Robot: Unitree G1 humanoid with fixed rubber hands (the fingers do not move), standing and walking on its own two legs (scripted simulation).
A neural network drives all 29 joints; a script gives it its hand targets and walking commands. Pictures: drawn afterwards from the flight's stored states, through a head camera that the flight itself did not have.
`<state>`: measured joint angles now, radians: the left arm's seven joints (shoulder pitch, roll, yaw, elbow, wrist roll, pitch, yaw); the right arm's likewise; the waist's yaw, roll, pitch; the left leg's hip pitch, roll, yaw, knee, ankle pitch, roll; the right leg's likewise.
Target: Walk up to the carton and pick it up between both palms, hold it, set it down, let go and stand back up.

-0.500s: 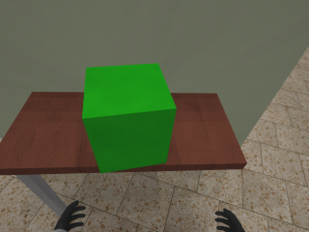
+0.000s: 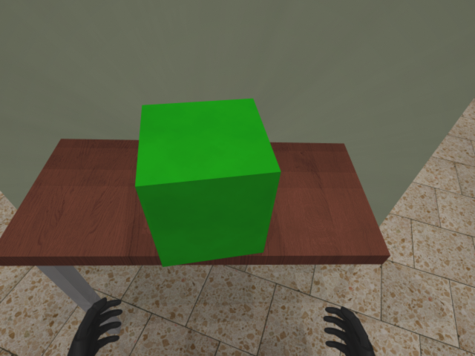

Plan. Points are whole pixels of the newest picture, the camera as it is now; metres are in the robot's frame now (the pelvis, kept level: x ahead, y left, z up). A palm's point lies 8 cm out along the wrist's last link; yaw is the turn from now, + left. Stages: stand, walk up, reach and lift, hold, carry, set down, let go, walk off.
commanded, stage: reach and lift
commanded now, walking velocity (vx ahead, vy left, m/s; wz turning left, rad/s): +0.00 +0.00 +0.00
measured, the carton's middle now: (207, 184) +0.43 +0.08 +0.04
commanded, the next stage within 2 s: none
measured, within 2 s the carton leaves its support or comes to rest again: neither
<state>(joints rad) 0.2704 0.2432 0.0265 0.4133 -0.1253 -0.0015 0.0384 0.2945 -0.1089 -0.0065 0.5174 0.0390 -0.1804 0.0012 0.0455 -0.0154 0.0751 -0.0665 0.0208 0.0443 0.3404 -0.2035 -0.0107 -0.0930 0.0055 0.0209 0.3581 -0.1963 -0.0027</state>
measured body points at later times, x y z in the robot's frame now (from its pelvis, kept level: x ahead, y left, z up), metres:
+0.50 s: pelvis +0.00 +0.01 +0.00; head +0.00 +0.02 +0.45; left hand +0.18 +0.25 -0.02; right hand +0.21 -0.18 -0.02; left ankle -0.01 +0.12 -0.75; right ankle +0.00 -0.12 -0.75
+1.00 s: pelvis -0.01 +0.00 +0.00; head +0.01 +0.00 +0.45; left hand +0.25 +0.25 +0.05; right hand +0.28 -0.18 +0.04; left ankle -0.01 +0.12 -0.75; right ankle +0.00 -0.12 -0.75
